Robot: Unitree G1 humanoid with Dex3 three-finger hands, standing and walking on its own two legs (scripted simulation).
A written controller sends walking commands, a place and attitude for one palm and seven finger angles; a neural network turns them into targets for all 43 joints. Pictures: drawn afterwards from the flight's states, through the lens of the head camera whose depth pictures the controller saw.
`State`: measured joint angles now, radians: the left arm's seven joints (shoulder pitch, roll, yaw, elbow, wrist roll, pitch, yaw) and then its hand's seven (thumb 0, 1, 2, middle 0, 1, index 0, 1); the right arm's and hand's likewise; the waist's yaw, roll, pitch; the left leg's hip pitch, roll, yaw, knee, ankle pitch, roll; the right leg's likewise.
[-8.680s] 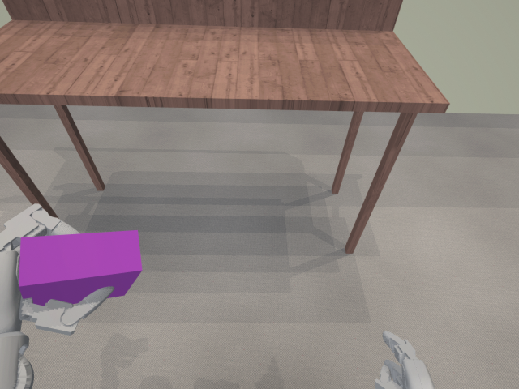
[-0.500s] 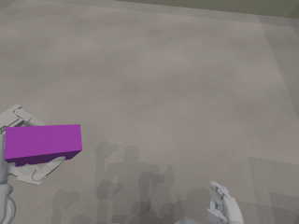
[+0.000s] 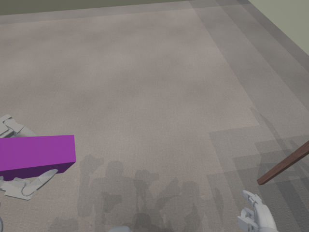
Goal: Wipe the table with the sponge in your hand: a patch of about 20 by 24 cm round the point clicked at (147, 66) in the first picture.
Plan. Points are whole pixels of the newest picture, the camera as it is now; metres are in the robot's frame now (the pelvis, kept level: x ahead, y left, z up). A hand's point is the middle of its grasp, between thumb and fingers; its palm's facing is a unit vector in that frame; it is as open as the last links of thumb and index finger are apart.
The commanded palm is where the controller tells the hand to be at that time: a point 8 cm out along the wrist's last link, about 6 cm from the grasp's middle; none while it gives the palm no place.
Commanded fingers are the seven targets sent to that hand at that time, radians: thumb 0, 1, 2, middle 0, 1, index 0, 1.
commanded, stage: turn to face it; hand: left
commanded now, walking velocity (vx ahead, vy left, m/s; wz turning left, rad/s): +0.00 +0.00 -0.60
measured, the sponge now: (46, 157) +0.22 +0.22 +0.15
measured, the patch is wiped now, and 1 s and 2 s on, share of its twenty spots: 0.00 0.00 0.00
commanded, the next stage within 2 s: none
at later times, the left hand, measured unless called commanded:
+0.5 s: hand (103, 158) +0.23 +0.11 +0.15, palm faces +0.07 -0.87 -0.49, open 9.2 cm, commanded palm +0.16 +0.19 +0.18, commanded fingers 0.00 0.10 1.30 -1.20 -1.60 -1.20 -1.60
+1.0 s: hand (147, 181) +0.19 +0.03 +0.16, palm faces -0.17 -0.89 -0.43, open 9.2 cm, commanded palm +0.17 +0.09 +0.18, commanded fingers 0.00 0.10 1.30 -1.20 -1.60 -1.20 -1.60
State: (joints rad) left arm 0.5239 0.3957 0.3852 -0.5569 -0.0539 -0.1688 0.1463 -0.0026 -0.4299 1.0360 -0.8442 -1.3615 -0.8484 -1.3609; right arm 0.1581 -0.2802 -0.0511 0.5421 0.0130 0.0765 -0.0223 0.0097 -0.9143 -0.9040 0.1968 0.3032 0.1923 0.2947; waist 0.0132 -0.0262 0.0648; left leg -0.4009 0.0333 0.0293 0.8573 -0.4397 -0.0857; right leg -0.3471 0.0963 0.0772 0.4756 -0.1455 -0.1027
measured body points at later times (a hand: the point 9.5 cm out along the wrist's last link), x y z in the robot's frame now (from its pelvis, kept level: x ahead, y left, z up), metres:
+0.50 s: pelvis -0.07 -0.03 -0.02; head +0.00 -0.07 +0.42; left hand +0.22 +0.16 +0.17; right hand +0.03 -0.28 -0.14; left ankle -0.07 +0.14 -0.69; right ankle -0.06 -0.13 -0.74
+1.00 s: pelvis -0.13 -0.04 -0.01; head -0.10 -0.06 +0.44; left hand +0.19 +0.08 +0.19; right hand -0.10 -0.30 -0.10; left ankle -0.03 +0.09 -0.74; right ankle -0.19 -0.14 -0.70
